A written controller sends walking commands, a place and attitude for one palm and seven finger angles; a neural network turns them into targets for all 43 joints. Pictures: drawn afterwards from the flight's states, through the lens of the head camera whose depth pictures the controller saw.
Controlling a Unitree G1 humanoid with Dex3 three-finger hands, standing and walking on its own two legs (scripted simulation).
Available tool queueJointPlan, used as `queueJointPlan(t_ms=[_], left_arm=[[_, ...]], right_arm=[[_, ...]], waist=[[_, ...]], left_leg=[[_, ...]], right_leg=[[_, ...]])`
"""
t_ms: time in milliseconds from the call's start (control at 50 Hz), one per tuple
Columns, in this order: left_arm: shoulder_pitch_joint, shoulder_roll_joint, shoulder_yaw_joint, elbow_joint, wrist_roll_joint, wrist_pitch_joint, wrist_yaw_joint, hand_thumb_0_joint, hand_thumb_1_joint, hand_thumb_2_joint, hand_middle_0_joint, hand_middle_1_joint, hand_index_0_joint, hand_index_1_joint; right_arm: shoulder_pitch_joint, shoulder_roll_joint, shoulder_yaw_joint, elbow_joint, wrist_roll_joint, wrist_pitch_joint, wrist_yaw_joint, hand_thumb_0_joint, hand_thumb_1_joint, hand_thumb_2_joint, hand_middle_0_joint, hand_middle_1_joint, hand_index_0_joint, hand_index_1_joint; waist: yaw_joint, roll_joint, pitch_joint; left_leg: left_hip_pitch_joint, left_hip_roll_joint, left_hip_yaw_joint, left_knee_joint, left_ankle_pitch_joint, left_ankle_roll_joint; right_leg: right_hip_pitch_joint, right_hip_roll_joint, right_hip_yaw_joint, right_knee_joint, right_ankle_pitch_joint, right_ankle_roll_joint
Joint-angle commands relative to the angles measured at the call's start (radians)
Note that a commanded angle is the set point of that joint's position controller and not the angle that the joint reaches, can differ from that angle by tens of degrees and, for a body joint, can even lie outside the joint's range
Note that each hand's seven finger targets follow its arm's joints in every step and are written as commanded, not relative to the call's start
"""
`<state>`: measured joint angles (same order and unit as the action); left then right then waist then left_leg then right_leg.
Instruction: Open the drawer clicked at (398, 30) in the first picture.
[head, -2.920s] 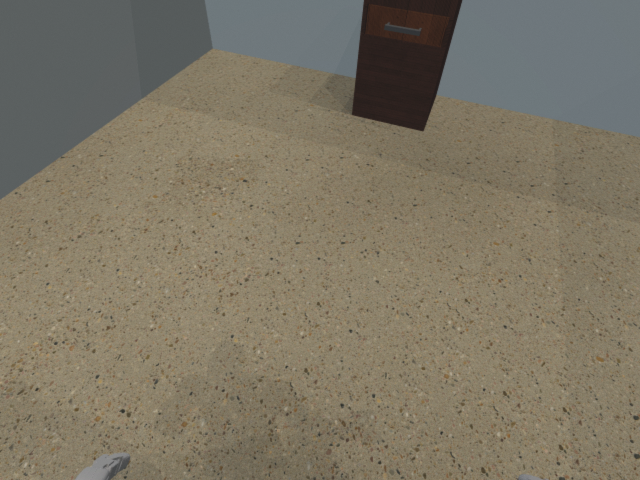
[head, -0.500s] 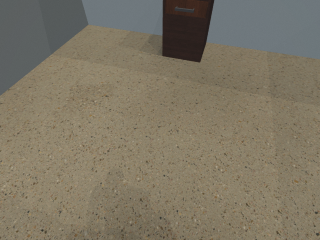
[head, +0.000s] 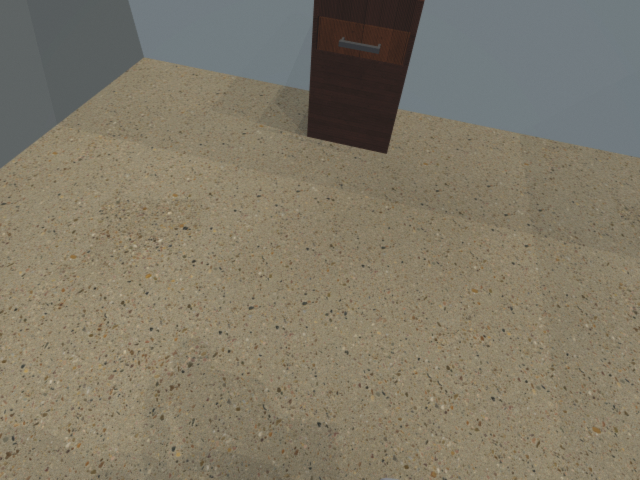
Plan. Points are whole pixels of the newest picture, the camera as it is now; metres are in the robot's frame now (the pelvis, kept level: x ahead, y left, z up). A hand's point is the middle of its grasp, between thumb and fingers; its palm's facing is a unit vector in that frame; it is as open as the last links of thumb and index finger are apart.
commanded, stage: walk to a spot facing it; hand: left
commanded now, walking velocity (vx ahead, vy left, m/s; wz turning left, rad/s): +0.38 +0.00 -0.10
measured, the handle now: (360, 44) +1.76 -0.05 -0.23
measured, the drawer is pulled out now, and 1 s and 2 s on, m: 0.00 0.00 0.00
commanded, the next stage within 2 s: turn to face it in 1.92 s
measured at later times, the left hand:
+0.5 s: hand (273, 348) +0.35 +0.10 -0.16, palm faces -0.06 -0.98 -0.17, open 7.4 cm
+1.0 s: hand (253, 350) +0.35 +0.14 -0.19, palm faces +0.11 -0.99 -0.10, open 7.4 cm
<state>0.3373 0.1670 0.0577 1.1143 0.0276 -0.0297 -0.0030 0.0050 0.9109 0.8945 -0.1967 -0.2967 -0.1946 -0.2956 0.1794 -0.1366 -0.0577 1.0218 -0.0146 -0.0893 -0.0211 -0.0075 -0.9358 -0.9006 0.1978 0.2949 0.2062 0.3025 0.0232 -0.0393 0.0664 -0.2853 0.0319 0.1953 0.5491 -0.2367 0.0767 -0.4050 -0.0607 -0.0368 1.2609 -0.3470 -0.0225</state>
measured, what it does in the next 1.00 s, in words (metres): walks ahead: right foot, then left foot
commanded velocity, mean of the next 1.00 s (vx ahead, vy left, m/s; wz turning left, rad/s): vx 0.38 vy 0.00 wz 0.00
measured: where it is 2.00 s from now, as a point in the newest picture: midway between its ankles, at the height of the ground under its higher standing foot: (338, 291)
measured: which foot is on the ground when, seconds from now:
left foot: down 0.00-0.44, up 0.46-0.90, down 0.92-1.00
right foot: up 0.00-0.40, down 0.42-0.94, up 0.96-1.00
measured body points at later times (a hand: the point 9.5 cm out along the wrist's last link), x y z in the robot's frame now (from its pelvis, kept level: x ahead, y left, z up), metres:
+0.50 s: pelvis +0.22 -0.06 -0.01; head +0.25 -0.07 +0.44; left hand +0.35 +0.15 -0.15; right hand +0.10 -0.25 -0.16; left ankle +0.09 +0.07 -0.66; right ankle +0.28 -0.14 -0.73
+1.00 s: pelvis +0.44 -0.01 -0.01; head +0.47 +0.02 +0.44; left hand +0.35 +0.19 -0.18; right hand +0.57 -0.24 -0.13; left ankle +0.52 +0.06 -0.73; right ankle +0.30 -0.14 -0.66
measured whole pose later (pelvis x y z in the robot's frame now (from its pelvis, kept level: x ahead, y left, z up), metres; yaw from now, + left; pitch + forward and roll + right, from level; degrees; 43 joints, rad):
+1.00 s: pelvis +0.44 -0.01 -0.01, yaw +0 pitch -2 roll -2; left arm 0.42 0.14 0.03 1.17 0.02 -0.03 0.00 0.00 0.91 0.89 -0.20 -0.30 -0.20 -0.30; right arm 0.10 -0.17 -0.04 0.98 -0.03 -0.07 0.01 0.01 -0.91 -0.90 0.19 0.29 0.20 0.30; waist 0.05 -0.03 0.09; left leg -0.39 0.06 0.17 0.65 -0.23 0.09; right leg -0.19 -0.07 -0.11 1.02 -0.49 0.00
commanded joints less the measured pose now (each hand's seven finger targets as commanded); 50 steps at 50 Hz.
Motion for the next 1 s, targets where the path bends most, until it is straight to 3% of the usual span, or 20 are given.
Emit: queueJointPlan(t_ms=[0,140,280,320,360,380,400,420,440,480,560,700,760,820,860,880,900,920,940,980], left_arm=[[0.074,-0.005,0.013,-0.053,0.010,0.011,-0.008,0.000,0.900,0.900,-0.200,-0.300,-0.200,-0.300],[-0.124,0.032,0.016,-0.130,0.007,0.023,-0.023,0.000,0.900,0.900,-0.200,-0.300,-0.200,-0.300],[-0.309,0.023,0.005,-0.183,0.003,0.000,-0.024,0.000,0.900,0.900,-0.200,-0.300,-0.200,-0.300],[-0.294,0.028,0.005,-0.181,0.002,-0.009,-0.023,0.000,0.900,0.900,-0.200,-0.300,-0.200,-0.300],[-0.111,0.061,0.015,-0.124,0.004,-0.023,-0.018,0.000,0.900,0.900,-0.200,-0.300,-0.200,-0.300],[0.054,0.117,0.032,-0.070,0.010,-0.035,-0.011,0.000,0.900,0.900,-0.200,-0.300,-0.200,-0.300],[0.202,0.233,0.065,-0.035,0.014,-0.044,0.005,0.000,0.900,0.900,-0.200,-0.300,-0.200,-0.300],[0.255,0.283,0.068,-0.013,-0.010,-0.043,0.008,0.000,0.900,0.900,-0.200,-0.300,-0.200,-0.300],[0.166,0.259,0.068,-0.021,-0.013,-0.042,0.011,0.000,0.900,0.900,-0.200,-0.300,-0.200,-0.300],[0.029,0.158,0.036,-0.059,-0.013,-0.042,0.015,0.000,0.900,0.900,-0.200,-0.300,-0.200,-0.300],[-0.006,0.048,0.009,-0.061,0.001,-0.060,0.019,0.000,0.900,0.900,-0.200,-0.300,-0.200,-0.300],[0.043,0.100,0.001,-0.042,-0.005,-0.074,0.017,0.000,0.900,0.900,-0.200,-0.300,-0.200,-0.300],[0.095,0.115,-0.002,-0.018,-0.004,-0.071,0.020,0.000,0.900,0.900,-0.200,-0.300,-0.200,-0.300],[0.118,0.136,0.004,-0.007,-0.002,-0.063,0.024,0.000,0.900,0.900,-0.200,-0.300,-0.200,-0.300],[0.099,0.152,0.008,-0.005,-0.002,-0.061,0.024,0.000,0.900,0.900,-0.200,-0.300,-0.200,-0.300],[0.088,0.152,0.009,-0.011,-0.008,-0.059,0.024,0.000,0.900,0.900,-0.200,-0.300,-0.200,-0.300],[0.123,0.107,0.007,-0.028,-0.018,-0.056,0.015,0.000,0.900,0.900,-0.200,-0.300,-0.200,-0.300],[0.117,0.072,-0.006,-0.060,-0.025,-0.058,0.004,0.000,0.900,0.900,-0.200,-0.300,-0.200,-0.300],[0.060,0.112,0.003,-0.066,-0.018,-0.053,0.010,0.000,0.900,0.900,-0.200,-0.300,-0.200,-0.300],[-0.024,0.075,0.006,-0.064,-0.011,-0.042,-0.001,0.000,0.900,0.900,-0.200,-0.300,-0.200,-0.300]], right_arm=[[0.133,-0.086,-0.008,0.020,-0.006,-0.007,0.001,0.000,-0.900,-0.900,0.200,0.300,0.200,0.300],[0.232,-0.124,-0.011,0.058,0.000,-0.010,-0.001,0.000,-0.900,-0.900,0.200,0.300,0.200,0.300],[0.359,-0.126,-0.008,0.115,-0.015,0.001,-0.002,0.000,-0.900,-0.900,0.200,0.300,0.200,0.300],[0.365,-0.133,-0.006,0.123,-0.017,0.005,-0.002,0.000,-0.900,-0.900,0.200,0.300,0.200,0.300],[0.335,-0.144,-0.006,0.123,-0.009,0.009,-0.001,0.000,-0.900,-0.900,0.200,0.300,0.200,0.300],[0.306,-0.137,-0.005,0.112,0.000,0.005,0.005,0.000,-0.900,-0.900,0.200,0.300,0.200,0.300],[0.327,-0.077,0.006,0.078,0.012,-0.003,0.013,0.000,-0.900,-0.900,0.200,0.300,0.200,0.300],[0.270,-0.088,0.010,0.047,0.011,-0.002,0.011,0.000,-0.900,-0.900,0.200,0.300,0.200,0.300],[0.245,-0.095,-0.001,0.055,0.012,0.001,0.010,0.000,-0.900,-0.900,0.200,0.300,0.200,0.300],[0.153,-0.061,-0.003,0.040,0.005,0.018,0.015,0.000,-0.900,-0.900,0.200,0.300,0.200,0.300],[0.228,-0.003,-0.008,0.065,-0.014,0.062,0.025,0.000,-0.900,-0.900,0.200,0.300,0.200,0.300],[0.016,-0.038,-0.004,-0.027,-0.010,0.061,0.055,0.000,-0.900,-0.900,0.200,0.300,0.200,0.300],[-0.087,-0.047,0.003,-0.063,-0.008,0.053,0.062,0.000,-0.900,-0.900,0.200,0.300,0.200,0.300],[-0.116,-0.068,0.004,-0.079,-0.008,0.044,0.061,0.000,-0.900,-0.900,0.200,0.300,0.200,0.300],[0.004,-0.100,-0.007,-0.048,-0.011,0.034,0.049,0.000,-0.900,-0.900,0.200,0.300,0.200,0.300],[0.159,-0.141,-0.018,-0.003,-0.017,0.028,0.041,0.000,-0.900,-0.900,0.200,0.300,0.200,0.300],[0.305,-0.252,-0.044,0.030,-0.029,0.021,0.028,0.000,-0.900,-0.900,0.200,0.300,0.200,0.300],[0.381,-0.330,-0.059,0.050,-0.017,0.026,0.019,0.000,-0.900,-0.900,0.200,0.300,0.200,0.300],[0.323,-0.299,-0.049,0.045,-0.005,0.035,0.013,0.000,-0.900,-0.900,0.200,0.300,0.200,0.300],[0.176,-0.208,-0.031,0.001,-0.005,0.025,0.006,0.000,-0.900,-0.900,0.200,0.300,0.200,0.300]], waist=[[0.007,0.115,0.009],[-0.030,0.100,0.051],[-0.096,0.124,0.063],[-0.083,0.134,0.043],[0.007,0.100,-0.058],[0.085,0.061,-0.151],[0.122,-0.180,-0.294],[0.121,-0.193,-0.300],[0.097,-0.149,-0.257],[0.041,-0.005,-0.061],[-0.046,-0.055,0.020],[-0.025,-0.063,0.049],[0.009,-0.057,0.073],[0.011,-0.038,0.059],[-0.053,-0.003,-0.009],[-0.121,0.047,-0.098],[-0.164,0.256,-0.240],[-0.168,0.423,-0.290],[-0.153,0.271,-0.241],[-0.103,0.121,-0.073]], left_leg=[[0.000,0.256,-0.216,-0.391,0.009,0.045],[0.177,0.255,-0.175,-0.429,0.080,0.079],[0.318,0.270,-0.132,-0.345,0.302,0.075],[0.329,0.267,-0.112,-0.277,0.430,0.063],[0.285,0.227,-0.064,-0.051,0.618,0.024],[0.123,0.194,-0.027,0.167,0.530,-0.015],[-0.168,0.070,0.032,0.485,0.086,-0.064],[-0.326,-0.006,-0.073,0.717,-0.326,-0.070],[-0.343,0.057,-0.168,0.796,-0.260,-0.054],[-0.354,0.126,-0.189,0.766,-0.119,-0.061],[-0.264,0.135,-0.153,0.634,-0.010,-0.090],[-0.346,0.135,-0.107,0.320,0.109,-0.112],[-0.321,0.110,-0.083,0.197,0.105,-0.097],[-0.242,0.086,-0.064,0.110,0.041,-0.068],[-0.046,0.034,-0.032,0.036,0.019,-0.046],[0.180,0.024,-0.043,-0.031,0.077,-0.028],[0.443,0.228,-0.319,-0.091,0.104,0.040],[0.574,0.434,-0.622,-0.211,0.197,0.134],[0.487,0.438,-0.606,-0.260,0.082,0.151],[0.257,0.380,-0.476,-0.310,0.025,0.096]], right_leg=[[-0.123,-0.075,0.032,-0.036,0.121,0.028],[-0.268,-0.103,-0.004,-0.299,0.231,0.062],[-0.207,-0.049,-0.076,-0.598,0.158,0.027],[-0.117,-0.011,-0.109,-0.663,0.112,0.005],[0.156,0.047,-0.144,-0.765,0.158,-0.025],[0.426,-0.027,-0.053,-0.773,0.204,-0.062],[0.711,-0.303,0.301,-0.822,0.239,-0.157],[0.749,-0.417,0.516,-0.922,0.366,-0.228],[0.658,-0.402,0.440,-0.937,0.268,-0.220],[0.377,-0.340,0.281,-0.995,0.246,-0.155],[0.153,-0.233,0.054,-1.069,0.257,-0.096],[0.269,-0.203,-0.023,-1.080,0.367,-0.110],[0.333,-0.219,-0.014,-1.066,0.426,-0.105],[0.389,-0.243,-0.007,-1.011,0.512,-0.103],[0.377,-0.226,-0.050,-0.828,0.691,-0.086],[0.301,-0.176,-0.109,-0.623,0.686,-0.052],[0.092,-0.061,-0.160,-0.338,0.369,0.004],[-0.141,0.053,-0.112,-0.043,-0.207,0.026],[-0.180,0.004,-0.008,0.051,-0.204,0.004],[-0.223,-0.071,0.019,0.075,-0.045,0.015]])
